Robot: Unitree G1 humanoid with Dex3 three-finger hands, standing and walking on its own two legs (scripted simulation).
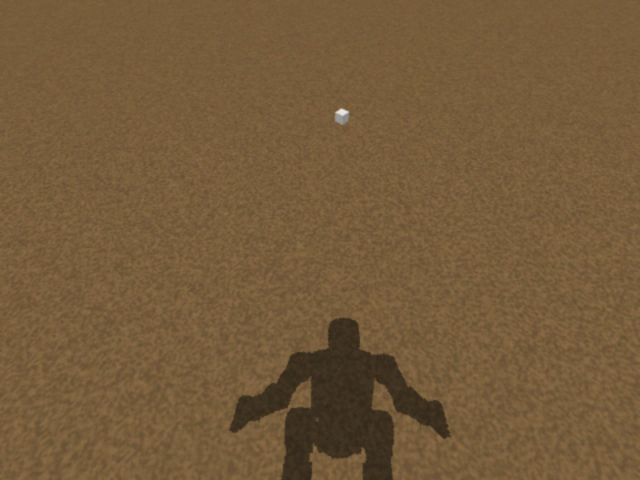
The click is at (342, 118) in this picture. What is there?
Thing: cube
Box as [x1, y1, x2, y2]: [335, 108, 348, 124]
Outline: 341,108 335,112 335,120 342,124 348,120 348,111
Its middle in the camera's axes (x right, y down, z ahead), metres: +0.12 -0.71 +2.24
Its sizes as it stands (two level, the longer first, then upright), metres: 0.058 0.058 0.058
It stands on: the floor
